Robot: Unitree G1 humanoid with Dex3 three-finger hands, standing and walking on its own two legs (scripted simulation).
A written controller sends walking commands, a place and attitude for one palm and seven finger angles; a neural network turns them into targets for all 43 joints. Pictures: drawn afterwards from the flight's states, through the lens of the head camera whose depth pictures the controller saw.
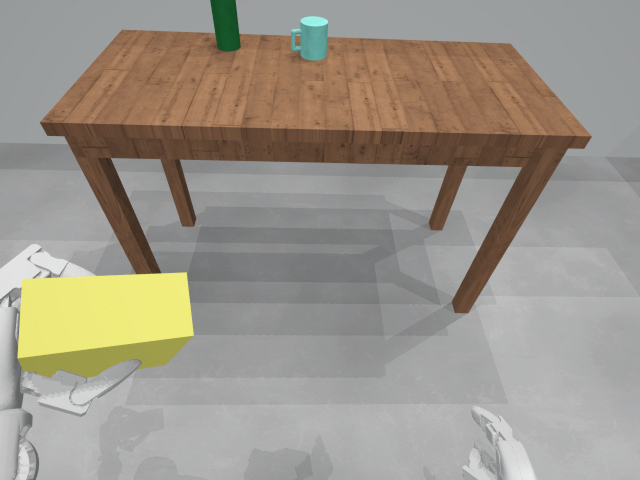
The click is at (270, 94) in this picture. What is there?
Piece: table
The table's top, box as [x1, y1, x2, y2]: [40, 30, 591, 148]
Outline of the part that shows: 40,122 47,135 570,148 583,148 591,136 517,51 508,43 327,37 326,57 321,60 313,61 302,58 299,54 299,51 292,51 290,49 290,36 239,34 241,45 239,49 235,51 221,51 216,46 214,33 144,30 121,30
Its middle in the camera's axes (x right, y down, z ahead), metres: +0.00 -0.42 +1.03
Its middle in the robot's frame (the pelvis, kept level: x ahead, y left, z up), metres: +1.06 +0.06 +0.00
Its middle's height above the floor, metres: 0.77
